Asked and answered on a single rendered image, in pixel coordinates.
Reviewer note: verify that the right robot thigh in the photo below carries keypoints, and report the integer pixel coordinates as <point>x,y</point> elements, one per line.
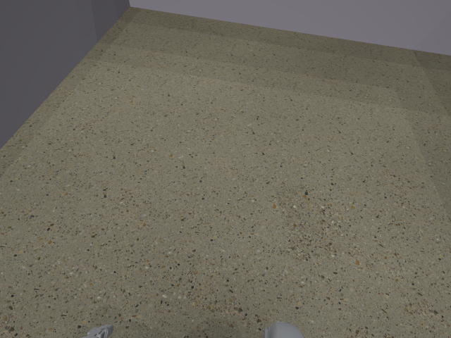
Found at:
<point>282,330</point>

